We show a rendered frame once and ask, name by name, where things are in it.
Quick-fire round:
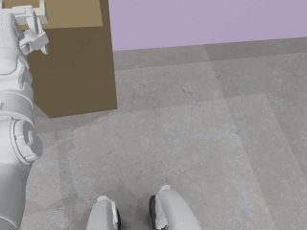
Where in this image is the robot right thigh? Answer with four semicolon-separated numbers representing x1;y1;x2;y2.
154;189;203;230

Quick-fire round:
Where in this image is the robot left thigh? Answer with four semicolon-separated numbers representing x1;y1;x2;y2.
85;199;118;230

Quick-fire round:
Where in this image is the robot left hand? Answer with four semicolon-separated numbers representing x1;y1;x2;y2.
0;5;50;58

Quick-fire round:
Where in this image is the robot left upper arm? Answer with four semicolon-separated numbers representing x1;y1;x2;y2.
0;119;43;230

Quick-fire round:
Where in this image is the left robot forearm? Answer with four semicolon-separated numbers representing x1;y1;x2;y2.
0;48;35;127

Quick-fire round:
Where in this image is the handle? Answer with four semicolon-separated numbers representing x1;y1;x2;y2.
0;0;49;25

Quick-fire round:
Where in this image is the cabinet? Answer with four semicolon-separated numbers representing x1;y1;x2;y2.
21;0;118;119

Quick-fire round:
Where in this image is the robot thigh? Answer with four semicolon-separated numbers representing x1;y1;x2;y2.
85;199;118;230
154;189;203;230

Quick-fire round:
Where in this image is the drawer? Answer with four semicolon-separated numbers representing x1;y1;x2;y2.
3;0;103;30

